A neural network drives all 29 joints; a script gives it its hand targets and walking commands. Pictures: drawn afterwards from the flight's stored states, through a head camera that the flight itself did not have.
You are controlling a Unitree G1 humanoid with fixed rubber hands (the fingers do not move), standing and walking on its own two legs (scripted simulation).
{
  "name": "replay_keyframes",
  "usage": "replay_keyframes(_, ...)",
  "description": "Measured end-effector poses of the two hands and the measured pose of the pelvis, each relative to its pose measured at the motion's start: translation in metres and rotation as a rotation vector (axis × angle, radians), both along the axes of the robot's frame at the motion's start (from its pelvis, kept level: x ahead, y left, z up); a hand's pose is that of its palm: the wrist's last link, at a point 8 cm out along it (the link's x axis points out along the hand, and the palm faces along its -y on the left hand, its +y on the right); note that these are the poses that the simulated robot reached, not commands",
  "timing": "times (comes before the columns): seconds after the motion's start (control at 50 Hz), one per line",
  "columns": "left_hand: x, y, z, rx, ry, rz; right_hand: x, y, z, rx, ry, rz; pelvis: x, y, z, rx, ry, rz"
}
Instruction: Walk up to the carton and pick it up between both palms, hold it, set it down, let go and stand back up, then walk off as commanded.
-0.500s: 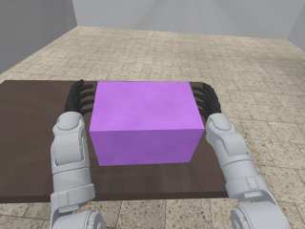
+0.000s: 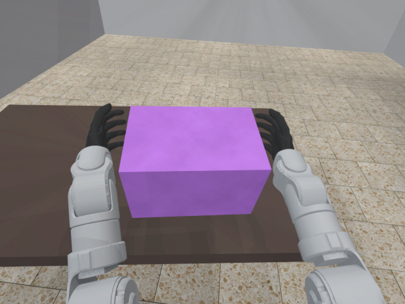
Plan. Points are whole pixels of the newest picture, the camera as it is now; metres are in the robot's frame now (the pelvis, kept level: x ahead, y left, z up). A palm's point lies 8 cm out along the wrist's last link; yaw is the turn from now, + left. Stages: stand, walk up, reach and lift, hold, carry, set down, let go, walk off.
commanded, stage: hold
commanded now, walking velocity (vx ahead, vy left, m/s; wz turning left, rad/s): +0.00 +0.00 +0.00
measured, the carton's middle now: (192, 161) +0.37 +0.00 +0.13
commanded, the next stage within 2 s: none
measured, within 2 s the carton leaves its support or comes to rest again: neither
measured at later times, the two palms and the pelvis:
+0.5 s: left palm (98, 148) +0.35 +0.17 +0.20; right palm (279, 149) +0.35 -0.17 +0.18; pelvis +0.00 +0.00 +0.00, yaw +0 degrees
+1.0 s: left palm (100, 149) +0.35 +0.17 +0.19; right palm (279, 148) +0.35 -0.17 +0.18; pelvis +0.01 +0.00 +0.00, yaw +0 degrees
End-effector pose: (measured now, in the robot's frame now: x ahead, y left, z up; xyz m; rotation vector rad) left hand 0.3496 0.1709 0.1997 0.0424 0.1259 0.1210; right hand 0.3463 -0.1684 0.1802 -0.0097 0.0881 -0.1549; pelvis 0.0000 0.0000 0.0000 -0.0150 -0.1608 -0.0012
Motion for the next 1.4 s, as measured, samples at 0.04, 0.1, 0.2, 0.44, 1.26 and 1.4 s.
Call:
replay_keyframes(0.04, -0.0002, 0.0001, -0.001, -0.002, 0.006, 0.0, -0.0002, 0.0001, -0.0012, 0.0, 0.006, 0.0, -0.0002, -0.0002, -0.0001, 0.001, -0.002, 0.0)
replay_keyframes(0.1, 0.0005, 0.0006, -0.0029, -0.006, 0.016, 0.0, 0.0001, 0.0006, -0.0032, 0.0, 0.014, 0.0, -0.0007, -0.0006, -0.0001, 0.002, -0.003, 0.001)
replay_keyframes(0.2, 0.0003, 0.0022, -0.0022, -0.006, 0.008, 0.002, 0.0005, 0.0022, -0.0035, 0.0, 0.007, 0.002, -0.0008, -0.0008, 0.0, 0.002, 0.003, 0.003)
replay_keyframes(0.44, 0.0009, 0.0028, -0.0024, 0.0, 0.002, 0.004, 0.0021, 0.0028, -0.0024, 0.008, -0.001, 0.003, 0.0011, 0.0004, -0.0001, 0.0, 0.002, 0.007)
replay_keyframes(1.26, -0.0013, 0.0022, -0.0058, -0.004, 0.01, 0.005, -0.0001, 0.002, -0.0037, 0.007, 0.0, 0.003, 0.0032, -0.0016, -0.0002, 0.0, -0.008, 0.009)
replay_keyframes(1.4, -0.0027, 0.0024, -0.0057, -0.001, 0.016, 0.005, -0.0018, 0.0025, -0.0063, 0.005, 0.005, 0.002, -0.0005, -0.0006, -0.0001, 0.002, -0.002, 0.005)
